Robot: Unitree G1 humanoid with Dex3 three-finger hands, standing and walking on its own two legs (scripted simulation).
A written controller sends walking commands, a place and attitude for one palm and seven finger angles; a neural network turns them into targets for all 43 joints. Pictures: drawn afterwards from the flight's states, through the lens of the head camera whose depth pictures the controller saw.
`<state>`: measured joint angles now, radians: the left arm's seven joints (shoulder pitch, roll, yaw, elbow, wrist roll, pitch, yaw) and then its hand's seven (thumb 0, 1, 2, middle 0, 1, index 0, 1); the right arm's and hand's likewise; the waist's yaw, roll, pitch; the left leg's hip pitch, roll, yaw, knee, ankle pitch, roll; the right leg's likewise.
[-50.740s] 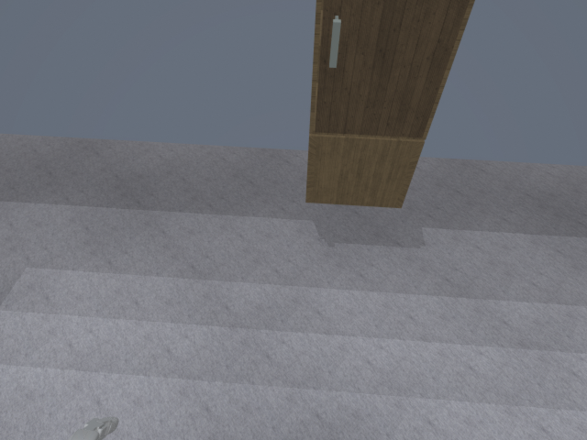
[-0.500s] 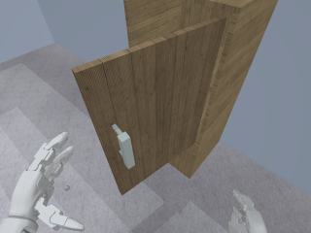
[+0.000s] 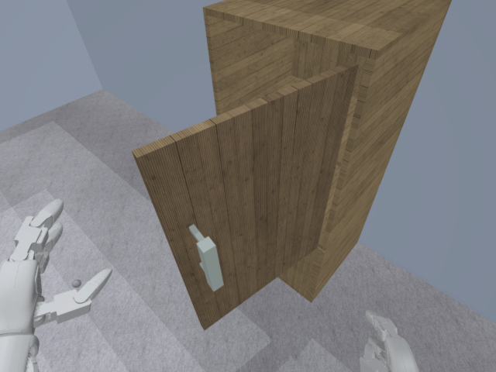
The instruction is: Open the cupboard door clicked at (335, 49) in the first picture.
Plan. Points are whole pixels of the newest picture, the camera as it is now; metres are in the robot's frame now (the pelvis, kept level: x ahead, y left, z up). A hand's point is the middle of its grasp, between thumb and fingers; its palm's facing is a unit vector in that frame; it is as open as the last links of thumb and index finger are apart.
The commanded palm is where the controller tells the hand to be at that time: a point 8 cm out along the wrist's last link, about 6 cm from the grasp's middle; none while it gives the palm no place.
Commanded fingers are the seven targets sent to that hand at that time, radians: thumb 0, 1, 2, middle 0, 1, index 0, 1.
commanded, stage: draw the hand back to the body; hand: left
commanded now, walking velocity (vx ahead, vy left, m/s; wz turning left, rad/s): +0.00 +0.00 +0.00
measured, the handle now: (205, 257) +0.31 +0.12 +0.01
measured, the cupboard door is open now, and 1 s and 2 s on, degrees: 78 78 78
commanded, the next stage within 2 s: step back with the hand held close in 0.56 s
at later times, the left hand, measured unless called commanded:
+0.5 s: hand (66, 272) +0.19 +0.25 +0.15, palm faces +0.42 -0.81 -0.41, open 7.5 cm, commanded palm +0.14 +0.29 +0.17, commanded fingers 0.00 0.90 0.90 -0.20 -0.30 -0.20 -0.30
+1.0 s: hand (62, 277) +0.18 +0.25 +0.15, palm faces +0.31 -0.80 -0.51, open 7.4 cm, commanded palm +0.12 +0.30 +0.18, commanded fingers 0.00 0.90 0.90 -0.20 -0.30 -0.20 -0.30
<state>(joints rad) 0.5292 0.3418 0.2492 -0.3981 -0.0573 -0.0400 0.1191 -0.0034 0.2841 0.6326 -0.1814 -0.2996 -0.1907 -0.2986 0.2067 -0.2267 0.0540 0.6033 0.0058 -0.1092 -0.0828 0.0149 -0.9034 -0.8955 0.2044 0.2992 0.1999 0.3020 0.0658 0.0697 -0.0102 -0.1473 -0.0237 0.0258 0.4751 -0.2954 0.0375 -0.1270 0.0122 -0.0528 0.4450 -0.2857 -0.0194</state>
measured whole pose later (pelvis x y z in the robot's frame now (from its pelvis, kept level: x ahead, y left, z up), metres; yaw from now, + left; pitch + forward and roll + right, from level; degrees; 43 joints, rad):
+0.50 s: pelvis +0.00 -0.01 +0.01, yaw -1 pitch -4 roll -1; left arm 0.48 0.35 0.32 -0.39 -0.07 -0.06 0.10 0.01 0.87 0.89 -0.20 -0.30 -0.21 -0.30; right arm 0.19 -0.23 0.02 0.64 0.00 -0.09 -0.07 0.01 -0.90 -0.90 0.20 0.30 0.20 0.30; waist 0.07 0.07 0.02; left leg -0.08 0.00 0.03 0.40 -0.26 0.02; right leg -0.06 0.03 -0.04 0.36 -0.24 -0.03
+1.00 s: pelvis -0.03 +0.00 +0.00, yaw -2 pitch +1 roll -1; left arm 0.55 0.41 0.37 -0.44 -0.05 -0.14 0.11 0.01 0.89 0.89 -0.21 -0.30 -0.22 -0.30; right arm 0.16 -0.25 -0.01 0.57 0.01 0.00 -0.09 0.01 -0.90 -0.90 0.20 0.30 0.20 0.30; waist 0.01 0.04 0.02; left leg -0.22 -0.01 0.07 0.43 -0.22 0.04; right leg -0.22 0.02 -0.01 0.40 -0.19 -0.01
